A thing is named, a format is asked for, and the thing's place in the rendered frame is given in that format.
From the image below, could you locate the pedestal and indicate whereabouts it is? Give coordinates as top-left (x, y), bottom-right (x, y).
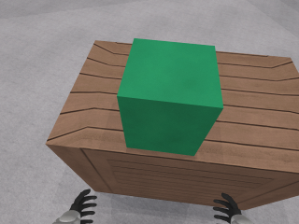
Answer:
top-left (46, 40), bottom-right (299, 211)

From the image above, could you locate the robot left hand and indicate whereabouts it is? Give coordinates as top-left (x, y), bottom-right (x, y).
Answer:
top-left (69, 189), bottom-right (97, 224)

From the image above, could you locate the robot right hand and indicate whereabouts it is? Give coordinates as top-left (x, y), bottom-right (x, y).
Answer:
top-left (213, 193), bottom-right (242, 224)

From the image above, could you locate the left robot forearm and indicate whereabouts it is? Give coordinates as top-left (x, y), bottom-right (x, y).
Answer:
top-left (52, 210), bottom-right (81, 224)

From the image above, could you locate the carton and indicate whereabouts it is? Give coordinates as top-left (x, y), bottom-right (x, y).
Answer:
top-left (117, 38), bottom-right (223, 156)

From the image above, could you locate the right robot forearm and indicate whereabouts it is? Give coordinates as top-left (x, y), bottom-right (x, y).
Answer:
top-left (230, 214), bottom-right (254, 224)

